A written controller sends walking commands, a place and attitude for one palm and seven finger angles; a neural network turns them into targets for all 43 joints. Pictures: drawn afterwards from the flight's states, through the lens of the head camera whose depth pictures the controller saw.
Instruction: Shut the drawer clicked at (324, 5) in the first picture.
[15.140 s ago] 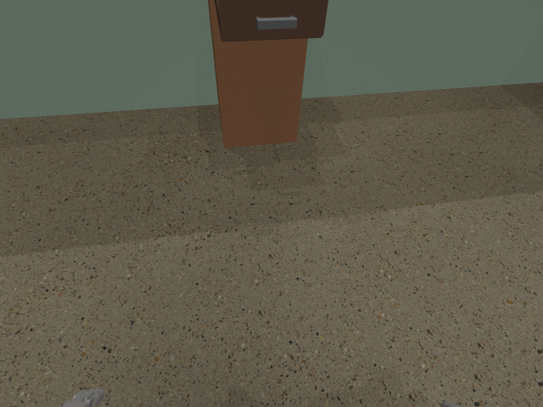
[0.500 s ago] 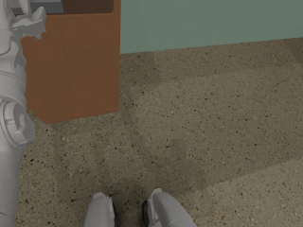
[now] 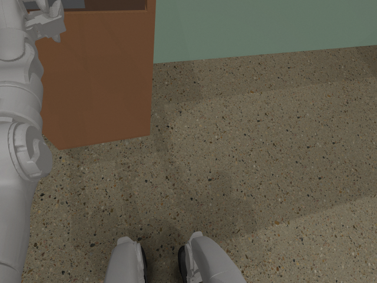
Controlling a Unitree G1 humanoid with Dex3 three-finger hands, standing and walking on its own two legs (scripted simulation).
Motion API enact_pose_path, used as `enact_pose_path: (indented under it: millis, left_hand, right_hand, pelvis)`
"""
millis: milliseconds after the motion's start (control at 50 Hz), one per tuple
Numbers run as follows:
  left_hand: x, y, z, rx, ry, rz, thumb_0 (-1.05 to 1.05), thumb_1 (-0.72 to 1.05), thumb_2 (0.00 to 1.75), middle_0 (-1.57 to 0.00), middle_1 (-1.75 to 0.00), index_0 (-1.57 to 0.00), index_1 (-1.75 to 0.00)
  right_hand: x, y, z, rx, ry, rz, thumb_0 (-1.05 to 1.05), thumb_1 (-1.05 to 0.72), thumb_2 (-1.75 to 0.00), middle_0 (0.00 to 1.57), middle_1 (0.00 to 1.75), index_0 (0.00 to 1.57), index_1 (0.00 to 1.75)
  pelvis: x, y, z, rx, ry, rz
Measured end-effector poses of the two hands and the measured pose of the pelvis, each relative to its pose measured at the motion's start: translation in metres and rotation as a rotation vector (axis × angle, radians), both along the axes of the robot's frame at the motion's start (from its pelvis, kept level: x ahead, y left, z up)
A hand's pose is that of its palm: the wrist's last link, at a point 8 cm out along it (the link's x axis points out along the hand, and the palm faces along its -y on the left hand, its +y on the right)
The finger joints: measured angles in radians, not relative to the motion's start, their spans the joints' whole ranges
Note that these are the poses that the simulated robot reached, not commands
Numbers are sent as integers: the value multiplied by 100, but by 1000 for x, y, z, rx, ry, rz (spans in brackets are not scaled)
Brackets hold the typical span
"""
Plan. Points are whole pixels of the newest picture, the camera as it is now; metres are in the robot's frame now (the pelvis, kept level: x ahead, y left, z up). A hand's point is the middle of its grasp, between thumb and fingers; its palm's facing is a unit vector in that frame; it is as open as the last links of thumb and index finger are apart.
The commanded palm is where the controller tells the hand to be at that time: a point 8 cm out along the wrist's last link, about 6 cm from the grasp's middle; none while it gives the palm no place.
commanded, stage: pull the fist back off the drawer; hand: left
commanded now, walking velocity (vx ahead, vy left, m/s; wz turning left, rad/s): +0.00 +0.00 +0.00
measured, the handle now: out of the picture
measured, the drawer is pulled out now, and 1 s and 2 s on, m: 0.00 0.00 0.00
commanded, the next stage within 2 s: draw the hand back to the body in 0.32 s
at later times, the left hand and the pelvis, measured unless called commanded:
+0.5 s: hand (59, 19) +0.59 +0.15 +0.12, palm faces +0.13 -0.99 -0.01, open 3.3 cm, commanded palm +0.52 +0.19 +0.13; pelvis +0.04 -0.01 +0.02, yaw -1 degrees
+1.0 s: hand (7, 90) +0.40 +0.18 +0.17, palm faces +0.14 -0.98 -0.12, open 3.3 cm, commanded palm +0.36 +0.23 +0.19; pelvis +0.06 -0.02 +0.07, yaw +2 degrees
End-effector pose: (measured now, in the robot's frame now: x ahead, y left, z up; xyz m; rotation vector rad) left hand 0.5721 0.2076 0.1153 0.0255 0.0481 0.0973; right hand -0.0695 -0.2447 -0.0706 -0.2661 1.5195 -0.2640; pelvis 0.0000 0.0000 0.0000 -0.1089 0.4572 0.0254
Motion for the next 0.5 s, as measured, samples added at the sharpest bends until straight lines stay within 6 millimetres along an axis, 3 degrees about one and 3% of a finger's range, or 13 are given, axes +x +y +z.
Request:
enact_pose_path:
  millis: [320,500]
  left_hand:
    - [-11,-14,0,-5,-6,20,3,81,88,-140,-160,-140,-160]
    - [-15,-11,3,-16,-38,30,4,83,89,-140,-160,-140,-160]
  right_hand:
    - [36,-6,-1,55,-47,-27,0,-90,-89,20,29,20,30]
    - [65,-19,0,60,-74,-36,0,-90,-89,20,29,20,30]
  pelvis:
    - [22,-6,15,25,-48,-27]
    - [40,-14,23,44,-65,-39]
